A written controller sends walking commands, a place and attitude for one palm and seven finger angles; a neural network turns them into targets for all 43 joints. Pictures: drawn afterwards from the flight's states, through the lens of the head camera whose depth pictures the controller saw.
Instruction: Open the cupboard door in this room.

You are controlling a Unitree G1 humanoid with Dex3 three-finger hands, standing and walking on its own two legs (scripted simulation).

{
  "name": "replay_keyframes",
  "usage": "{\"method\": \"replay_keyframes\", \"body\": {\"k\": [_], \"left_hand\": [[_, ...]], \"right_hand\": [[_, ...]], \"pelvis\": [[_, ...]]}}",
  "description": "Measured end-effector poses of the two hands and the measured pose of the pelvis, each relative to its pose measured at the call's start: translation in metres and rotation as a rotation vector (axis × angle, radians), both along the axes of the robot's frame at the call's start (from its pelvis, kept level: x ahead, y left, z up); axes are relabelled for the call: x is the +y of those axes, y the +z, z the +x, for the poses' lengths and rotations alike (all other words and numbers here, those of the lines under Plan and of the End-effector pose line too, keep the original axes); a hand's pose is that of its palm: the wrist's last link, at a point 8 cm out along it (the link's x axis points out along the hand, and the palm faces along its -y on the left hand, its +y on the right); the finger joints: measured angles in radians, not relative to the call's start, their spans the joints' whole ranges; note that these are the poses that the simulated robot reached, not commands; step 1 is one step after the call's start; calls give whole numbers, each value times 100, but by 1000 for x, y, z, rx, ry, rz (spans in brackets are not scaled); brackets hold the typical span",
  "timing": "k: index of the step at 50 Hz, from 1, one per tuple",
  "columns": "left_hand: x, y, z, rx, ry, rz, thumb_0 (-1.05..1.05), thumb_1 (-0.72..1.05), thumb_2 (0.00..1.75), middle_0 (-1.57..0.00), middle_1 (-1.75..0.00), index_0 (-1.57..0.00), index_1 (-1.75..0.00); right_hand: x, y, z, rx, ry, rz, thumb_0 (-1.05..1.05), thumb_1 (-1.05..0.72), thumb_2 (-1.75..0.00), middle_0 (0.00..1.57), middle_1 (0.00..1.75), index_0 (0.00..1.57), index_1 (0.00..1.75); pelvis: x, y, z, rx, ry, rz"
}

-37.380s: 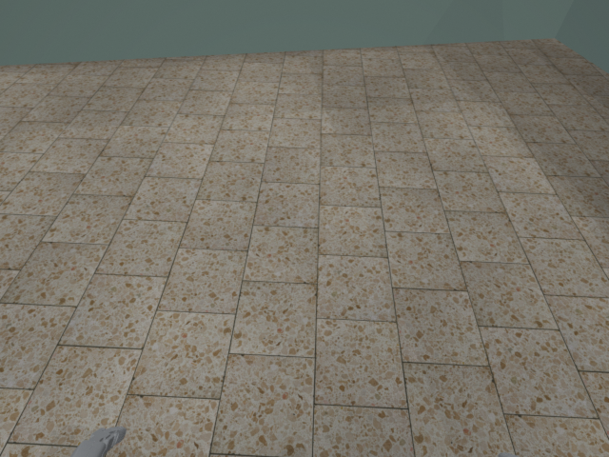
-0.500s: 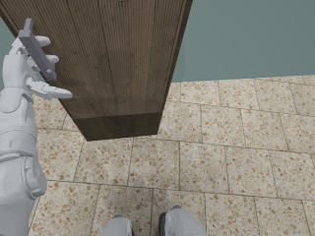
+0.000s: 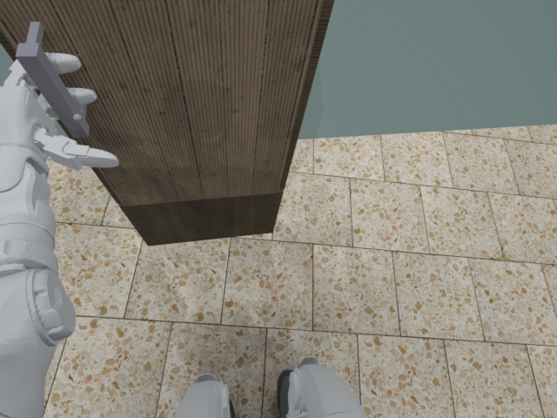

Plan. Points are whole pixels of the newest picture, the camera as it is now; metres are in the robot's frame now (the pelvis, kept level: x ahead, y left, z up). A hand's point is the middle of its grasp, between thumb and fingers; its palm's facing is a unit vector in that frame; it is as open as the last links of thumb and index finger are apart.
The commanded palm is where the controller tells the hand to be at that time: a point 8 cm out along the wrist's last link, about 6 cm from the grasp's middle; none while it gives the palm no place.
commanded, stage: close the thumb around the handle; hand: left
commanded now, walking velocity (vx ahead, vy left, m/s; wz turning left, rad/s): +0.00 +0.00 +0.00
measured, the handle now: (60, 85) +0.56 +0.26 +0.07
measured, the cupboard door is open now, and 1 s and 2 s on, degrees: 0 3 44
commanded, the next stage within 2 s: pull the door open along its arc in 0.66 s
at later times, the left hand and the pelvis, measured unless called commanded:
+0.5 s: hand (78, 115) +0.51 +0.23 +0.07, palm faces +0.07 -1.00 -0.01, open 6.8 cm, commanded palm +0.48 +0.27 +0.07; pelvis +0.01 +0.01 +0.00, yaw +0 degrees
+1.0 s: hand (79, 126) +0.49 +0.23 +0.07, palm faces +0.06 -1.00 -0.01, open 5.6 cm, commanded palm +0.44 +0.27 +0.07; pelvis +0.01 +0.00 +0.01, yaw -1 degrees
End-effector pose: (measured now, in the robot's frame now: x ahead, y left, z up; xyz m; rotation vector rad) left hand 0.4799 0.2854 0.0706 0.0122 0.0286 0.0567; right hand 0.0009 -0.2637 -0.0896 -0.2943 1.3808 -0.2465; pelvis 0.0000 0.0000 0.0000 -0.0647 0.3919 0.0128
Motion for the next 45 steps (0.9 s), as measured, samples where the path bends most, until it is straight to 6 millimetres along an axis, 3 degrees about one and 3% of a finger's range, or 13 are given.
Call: {"method": "replay_keyframes", "body": {"k": [9, 30, 45], "left_hand": [[1, 0, 3, -4, -1, 2, -2, -29, 39, -31, -123, -32, -123], [0, -2, 2, -2, 15, -1, 0, 74, 83, -37, -134, -37, -134], [-1, -2, -1, -3, 8, -2, 1, 76, 81, -37, -135, -37, -135]], "right_hand": [[7, -1, -1, 8, -9, 12, 1, -90, -90, 20, 30, 21, 30], [9, 0, 4, 12, -10, 17, 1, -90, -90, 20, 30, 21, 30], [5, 3, 9, -9, -16, 14, 1, -90, -90, 20, 30, 21, 30]], "pelvis": [[4, 0, 3, 5, -5, -3], [6, 2, 7, 0, -3, -5], [2, 4, 9, -5, -11, -1]]}}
